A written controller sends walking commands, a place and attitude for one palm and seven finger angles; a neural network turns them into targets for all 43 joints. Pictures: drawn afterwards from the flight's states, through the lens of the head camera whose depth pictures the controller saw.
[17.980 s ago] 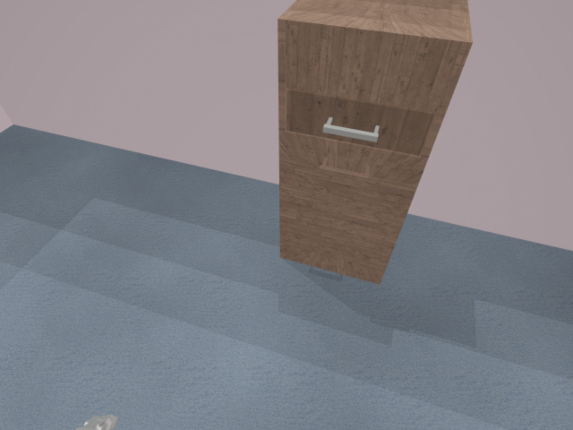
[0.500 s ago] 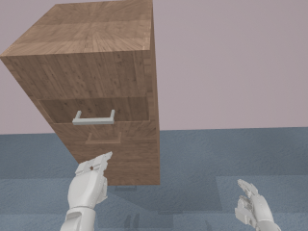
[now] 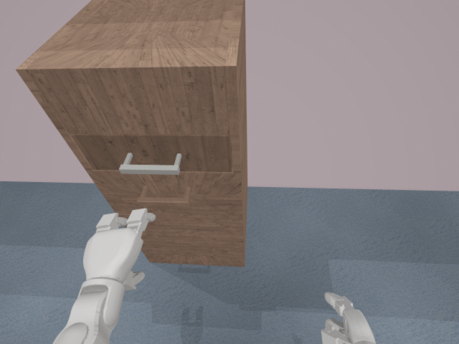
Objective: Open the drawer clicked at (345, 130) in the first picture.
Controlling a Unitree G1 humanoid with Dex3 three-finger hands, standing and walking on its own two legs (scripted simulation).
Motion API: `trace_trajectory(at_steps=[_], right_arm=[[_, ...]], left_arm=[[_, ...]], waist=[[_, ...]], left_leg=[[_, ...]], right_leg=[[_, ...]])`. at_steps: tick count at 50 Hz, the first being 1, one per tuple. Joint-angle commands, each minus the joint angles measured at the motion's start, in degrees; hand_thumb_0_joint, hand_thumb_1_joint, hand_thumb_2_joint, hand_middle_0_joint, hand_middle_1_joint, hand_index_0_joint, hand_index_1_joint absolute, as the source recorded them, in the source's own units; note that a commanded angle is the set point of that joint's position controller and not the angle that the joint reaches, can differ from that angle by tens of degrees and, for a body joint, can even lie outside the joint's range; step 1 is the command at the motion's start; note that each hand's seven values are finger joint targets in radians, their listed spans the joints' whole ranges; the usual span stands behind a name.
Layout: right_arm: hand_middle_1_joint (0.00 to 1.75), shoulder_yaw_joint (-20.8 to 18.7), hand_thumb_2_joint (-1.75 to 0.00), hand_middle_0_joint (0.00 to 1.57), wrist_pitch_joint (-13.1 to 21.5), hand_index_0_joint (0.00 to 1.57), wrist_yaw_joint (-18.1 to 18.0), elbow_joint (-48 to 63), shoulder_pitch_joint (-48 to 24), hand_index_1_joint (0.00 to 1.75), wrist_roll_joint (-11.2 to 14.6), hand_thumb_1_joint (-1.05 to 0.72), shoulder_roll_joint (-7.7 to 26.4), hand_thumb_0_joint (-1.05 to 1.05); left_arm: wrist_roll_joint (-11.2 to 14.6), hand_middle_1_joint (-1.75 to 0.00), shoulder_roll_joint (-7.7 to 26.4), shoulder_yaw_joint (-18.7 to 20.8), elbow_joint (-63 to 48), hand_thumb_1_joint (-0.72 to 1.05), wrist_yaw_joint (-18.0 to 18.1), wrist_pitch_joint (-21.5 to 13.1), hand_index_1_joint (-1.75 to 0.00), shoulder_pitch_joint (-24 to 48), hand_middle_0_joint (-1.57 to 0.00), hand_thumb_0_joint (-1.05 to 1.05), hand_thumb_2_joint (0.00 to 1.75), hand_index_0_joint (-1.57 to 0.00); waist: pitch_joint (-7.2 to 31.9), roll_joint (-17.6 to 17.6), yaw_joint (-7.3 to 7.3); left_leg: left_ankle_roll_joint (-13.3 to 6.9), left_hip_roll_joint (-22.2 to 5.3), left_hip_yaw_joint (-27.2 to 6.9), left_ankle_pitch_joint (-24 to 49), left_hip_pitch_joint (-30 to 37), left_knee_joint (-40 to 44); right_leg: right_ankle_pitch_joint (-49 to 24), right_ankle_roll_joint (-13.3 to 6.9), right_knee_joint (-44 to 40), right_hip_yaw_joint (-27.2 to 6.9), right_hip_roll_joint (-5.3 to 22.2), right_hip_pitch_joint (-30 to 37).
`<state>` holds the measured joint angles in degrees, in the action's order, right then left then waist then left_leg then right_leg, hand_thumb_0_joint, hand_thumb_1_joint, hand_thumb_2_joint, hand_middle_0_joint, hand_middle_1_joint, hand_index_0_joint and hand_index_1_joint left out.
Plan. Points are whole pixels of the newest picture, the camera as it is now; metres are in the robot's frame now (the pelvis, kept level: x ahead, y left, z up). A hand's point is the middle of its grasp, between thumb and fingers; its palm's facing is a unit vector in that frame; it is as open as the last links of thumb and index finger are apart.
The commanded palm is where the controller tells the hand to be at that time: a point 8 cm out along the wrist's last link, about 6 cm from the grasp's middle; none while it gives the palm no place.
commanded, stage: raise the hand with hooked fingers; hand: left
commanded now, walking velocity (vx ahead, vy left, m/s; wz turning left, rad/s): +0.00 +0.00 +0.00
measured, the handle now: (151, 163) +0.51 +0.25 -0.03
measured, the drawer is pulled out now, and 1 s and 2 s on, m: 0.00 0.00 0.00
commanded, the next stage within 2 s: move the hooked fingers above the handle in 1.06 s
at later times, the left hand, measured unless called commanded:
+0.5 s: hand (105, 213) +0.31 +0.25 +0.07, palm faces +0.05 -0.08 -1.00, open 13.6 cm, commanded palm +0.28 +0.26 +0.13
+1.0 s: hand (101, 200) +0.32 +0.26 +0.09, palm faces +0.01 -0.09 -1.00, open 13.9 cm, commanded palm +0.30 +0.27 +0.15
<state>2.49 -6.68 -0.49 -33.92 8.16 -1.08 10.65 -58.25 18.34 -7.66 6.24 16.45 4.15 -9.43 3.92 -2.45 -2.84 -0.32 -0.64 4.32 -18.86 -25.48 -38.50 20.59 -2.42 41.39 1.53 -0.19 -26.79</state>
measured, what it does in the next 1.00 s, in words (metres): stands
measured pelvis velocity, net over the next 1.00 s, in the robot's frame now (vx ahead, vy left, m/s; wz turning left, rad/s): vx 0.03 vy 0.02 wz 0.02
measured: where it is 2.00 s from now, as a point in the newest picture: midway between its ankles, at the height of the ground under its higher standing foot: outside the picture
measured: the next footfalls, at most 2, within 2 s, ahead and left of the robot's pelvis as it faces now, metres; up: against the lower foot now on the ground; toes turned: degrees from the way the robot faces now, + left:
none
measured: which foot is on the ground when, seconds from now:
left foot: down 0.00-1.00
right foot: down 0.00-1.00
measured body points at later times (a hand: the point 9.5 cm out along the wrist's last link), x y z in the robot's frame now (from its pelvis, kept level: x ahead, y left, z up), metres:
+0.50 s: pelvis +0.02 +0.02 +0.02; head +0.04 -0.01 +0.46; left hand +0.30 +0.25 +0.12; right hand +0.24 -0.19 -0.09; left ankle +0.01 +0.12 -0.72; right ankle +0.00 -0.09 -0.72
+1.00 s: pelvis +0.03 +0.02 +0.02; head +0.07 -0.01 +0.47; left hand +0.32 +0.26 +0.14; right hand +0.21 -0.21 -0.10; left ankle +0.01 +0.12 -0.72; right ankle +0.00 -0.09 -0.72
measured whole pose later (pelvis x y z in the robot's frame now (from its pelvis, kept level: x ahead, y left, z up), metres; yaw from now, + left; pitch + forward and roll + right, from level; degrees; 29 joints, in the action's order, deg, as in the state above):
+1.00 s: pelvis +0.03 +0.02 +0.02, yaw +1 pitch +5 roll +0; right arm -1.9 -7.9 -0.4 -35.6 8.8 0.3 15.3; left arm -53.6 26.6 -2.4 2.6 5.9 -2.9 1.9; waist 0.6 -4.3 -4.2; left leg -1.8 1.0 3.2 -15.3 -16.3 -27.0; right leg 16.4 -0.6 28.0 2.4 0.8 -16.2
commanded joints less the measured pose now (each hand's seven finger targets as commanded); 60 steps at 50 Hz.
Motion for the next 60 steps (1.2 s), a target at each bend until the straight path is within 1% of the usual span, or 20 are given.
trace_trajectory(at_steps=[1, 5, 9, 13, 15, 16, 18, 21, 23, 27, 32, 33, 36, 38, 40, 42, 46, 52, 56, 60], right_arm=[[0.3, -4.01, -0.9, 0.2, 3.31, 0.2, -0.51, 9.93, -9.59, 0.3, -0.9, -0.9, 7.13, 0.0], [0.3, -5.33, -0.9, 0.2, 4.01, 0.2, -0.26, 8.94, -8.14, 0.3, -1.27, -0.9, 7.54, 0.0], [0.3, -6.28, -0.9, 0.2, 4.07, 0.2, -0.15, 7.64, -7.49, 0.3, -0.66, -0.9, 8.38, 0.0], [0.3, -6.43, -0.9, 0.2, 3.36, 0.2, -0.36, 7.44, -8.09, 0.3, 0.56, -0.9, 9.03, 0.0], [0.3, -6.27, -0.9, 0.2, 3.04, 0.2, -0.6, 7.62, -8.43, 0.3, 0.76, -0.9, 9.14, 0.0], [0.3, -6.03, -0.9, 0.2, 2.74, 0.2, -0.77, 7.85, -9.11, 0.3, 0.87, -0.9, 9.15, 0.0], [0.3, -5.57, -0.9, 0.2, 2.44, 0.2, -0.82, 7.83, -8.96, 0.3, 0.96, -0.9, 8.89, 0.0], [0.3, -5.11, -0.9, 0.2, 1.87, 0.2, -0.87, 7.9, -8.9, 0.3, 0.88, -0.9, 8.87, 0.0], [0.3, -4.73, -0.9, 0.2, 1.46, 0.2, -0.92, 7.75, -8.99, 0.3, 1.1, -0.9, 8.54, 0.0], [0.3, -4.2, -0.9, 0.2, 1.0, 0.2, -1.12, 7.5, -8.8, 0.3, 1.33, -0.9, 8.61, 0.0], [0.3, -4.19, -0.9, 0.2, 1.07, 0.2, -1.36, 7.19, -8.09, 0.3, 1.33, -0.9, 8.8, 0.0], [0.3, -4.39, -0.9, 0.2, 1.05, 0.2, -1.44, 7.04, -7.72, 0.3, 1.28, -0.9, 8.91, 0.0], [0.3, -4.69, -0.9, 0.2, 0.79, 0.2, -0.84, 7.17, -7.06, 0.3, 1.43, -0.9, 9.34, 0.0], [0.3, -4.78, -0.9, 0.2, 0.54, 0.2, -0.5, 7.25, -6.84, 0.3, 1.55, -0.9, 9.63, 0.0], [0.3, -5.04, -0.9, 0.2, 0.53, 0.2, -0.23, 7.61, -6.65, 0.3, 1.26, -0.9, 9.84, 0.0], [0.3, -5.11, -0.9, 0.2, 0.75, 0.2, 0.02, 7.78, -6.45, 0.3, 1.06, -0.9, 9.87, 0.0], [0.3, -5.72, -0.9, 0.2, 1.09, 0.2, -0.02, 7.1, -5.55, 0.3, 0.95, -0.9, 9.83, 0.0], [0.3, -6.13, -0.9, 0.2, 1.25, 0.2, 0.21, 6.22, -5.33, 0.3, 1.74, -0.9, 9.83, 0.0], [0.3, -5.98, -0.9, 0.2, 1.0, 0.2, -0.01, 6.54, -6.28, 0.3, 2.11, -0.9, 10.03, 0.0], [0.3, -5.59, -0.9, 0.2, 0.97, 0.2, -0.31, 6.64, -6.45, 0.3, 2.02, -0.9, 9.97, 0.0]], left_arm=[[-0.74, -0.94, 13.08, 10.73, -15.47, -0.1, 2.68, -2.8, -0.94, 3.62, -0.27, 0.0, 0.47, -0.27], [-0.1, -1.0, 11.52, 10.02, -19.08, -0.2, 5.69, -5.36, -1.0, 8.54, -0.28, 0.0, 0.43, -0.28], [0.12, -1.07, 10.84, 8.72, -16.04, -0.29, 6.47, -4.19, -1.07, 11.96, -0.29, 0.0, 0.39, -0.29], [1.14, -1.12, 10.88, 6.91, -13.54, -0.38, 3.42, -0.55, -1.12, 14.28, -0.29, 0.0, 0.35, -0.29], [1.43, -1.15, 12.86, 7.62, -14.1, -0.43, 1.44, 0.53, -1.15, 15.63, -0.29, 0.0, 0.33, -0.29], [1.52, -1.17, 13.58, 8.13, -14.13, -0.45, 0.5, 1.07, -1.17, 15.99, -0.3, 0.0, 0.32, -0.3], [1.56, -1.2, 13.96, 8.02, -14.38, -0.5, -1.15, 1.26, -1.2, 17.48, -0.3, 0.0, 0.3, -0.3], [1.47, -1.2, 15.93, 9.65, -14.73, -0.5, -3.13, 1.08, -1.2, 19.57, -0.3, 0.0, 0.3, -0.3], [1.69, -1.2, 15.95, 9.37, -13.3, -0.5, -4.33, 0.99, -1.2, 21.59, -0.3, 0.0, 0.3, -0.3], [2.06, -1.2, 17.46, 9.66, -12.12, -0.5, -6.45, 0.72, -1.2, 26.93, -0.3, 0.0, 0.3, -0.3], [3.55, -1.2, 19.41, 10.06, -13.33, -0.5, -9.13, -1.02, -1.2, 31.87, -0.3, 0.0, 0.3, -0.3], [4.03, -1.2, 20.26, 10.86, -12.77, -0.5, -9.72, -1.49, -1.2, 31.76, -0.3, 0.0, 0.3, -0.3], [5.31, -1.2, 17.97, 9.97, -10.09, -0.5, -11.86, -2.32, -1.2, 26.39, -0.3, 0.0, 0.3, -0.3], [5.93, -1.2, 17.89, 9.9, -10.39, -0.5, -12.78, -3.08, -1.2, 25.24, -0.3, 0.0, 0.3, -0.3], [5.48, -1.2, 19.47, 11.43, -12.39, -0.5, -12.63, -4.34, -1.2, 25.12, -0.3, 0.0, 0.3, -0.3], [5.16, -1.2, 20.7, 12.88, -15.48, -0.5, -11.55, -5.74, -1.2, 26.23, -0.3, 0.0, 0.3, -0.3], [4.87, -1.2, 22.38, 15.76, -17.0, -0.5, -8.18, -7.5, -1.2, 26.24, -0.3, 0.0, 0.3, -0.3], [4.45, -1.2, 19.99, 13.72, -12.93, -0.5, -5.33, -5.31, -1.2, 26.76, -0.3, 0.0, 0.3, -0.3], [4.91, -1.2, 18.65, 11.17, -11.61, -0.5, -6.57, -2.92, -1.2, 26.12, -0.3, 0.0, 0.3, -0.3], [4.75, -1.2, 17.66, 8.86, -11.32, -0.5, -8.38, -3.0, -1.2, 28.59, -0.3, 0.0, 0.3, -0.3]], waist=[[11.58, 1.07, -3.43], [12.67, -0.59, -1.06], [11.33, 1.16, 0.16], [11.19, 3.14, -0.24], [12.5, 2.71, -0.94], [11.59, 1.34, -1.29], [11.53, 1.51, -1.35], [10.68, 1.06, -1.73], [9.14, 2.1, -1.38], [9.46, 0.98, -0.89], [12.92, -1.09, -0.55], [12.9, 0.61, -0.62], [10.7, 2.53, -0.93], [9.84, 2.54, -0.91], [11.97, 2.8, -1.5], [14.03, 0.63, -2.05], [15.4, 0.05, -2.09], [14.05, 0.44, -1.38], [13.01, 1.58, -0.77], [11.27, 2.29, -0.23]], left_leg=[[-1.33, 2.62, -2.82, 12.09, 4.06, 5.7], [-1.63, 2.17, -2.98, 14.76, 8.28, 5.15], [-1.59, 1.7, -3.2, 13.58, 9.44, 5.63], [-1.51, 1.55, -3.18, 14.59, 10.26, 7.49], [-1.52, 1.47, -3.22, 16.68, 11.58, 8.51], [-1.4, 1.63, -3.28, 16.92, 11.89, 8.99], [-1.35, 1.4, -3.59, 19.04, 13.18, 9.74], [-1.11, 1.24, -3.73, 22.23, 14.51, 10.65], [-1.15, 1.29, -3.51, 21.15, 14.52, 11.28], [-1.07, 1.41, -3.55, 21.41, 15.54, 12.16], [-1.15, 1.57, -3.98, 24.83, 18.41, 12.35], [-1.32, 1.54, -3.92, 25.76, 18.41, 12.35], [-1.27, 1.48, -3.68, 27.05, 17.08, 12.66], [-1.27, 1.51, -3.57, 27.32, 16.4, 12.65], [-1.26, 1.45, -3.8, 29.06, 16.63, 12.57], [-1.1, 1.3, -4.33, 30.63, 17.62, 12.31], [-0.89, 1.16, -4.46, 32.0, 18.13, 11.63], [-1.02, 1.36, -3.62, 26.93, 16.47, 11.83], [-1.36, 1.67, -3.22, 23.42, 15.68, 12.47], [-1.61, 1.67, -3.39, 21.82, 15.49, 12.86]], right_leg=[[-17.06, -0.33, -8.64, -6.21, 0.34, 13.1], [-18.5, -0.45, -8.5, -4.96, 0.05, 9.92], [-15.1, -0.13, -9.11, -3.06, -0.22, 7.12], [-15.84, 0.19, -10.14, -2.34, -0.19, 9.36], [-17.85, 0.18, -10.5, -2.31, -0.07, 11.76], [-17.66, 0.15, -10.93, -2.34, -0.11, 12.1], [-18.76, 0.1, -11.09, -1.78, -0.19, 12.94], [-20.71, 0.04, -11.88, -1.5, -0.41, 14.16], [-20.03, 0.16, -12.79, -1.32, -0.47, 14.18], [-20.01, 0.13, -13.82, -0.96, -0.51, 15.2], [-22.71, 0.18, -14.68, -0.97, -0.39, 17.37], [-24.04, 0.3, -14.81, -0.98, -0.48, 18.06], [-25.33, 0.43, -15.38, -0.67, -0.55, 18.06], [-25.93, 0.52, -15.27, -0.58, -0.52, 17.73], [-26.74, 0.52, -14.76, -0.57, -0.44, 18.45], [-26.85, 0.34, -14.33, -0.79, -0.27, 18.71], [-27.05, 0.29, -13.93, -0.98, -0.44, 18.05], [-24.16, 0.28, -14.02, -0.8, -0.35, 16.16], [-22.29, 0.51, -14.93, -1.12, -0.4, 16.72], [-20.62, 0.57, -15.11, -0.59, -0.44, 15.42]])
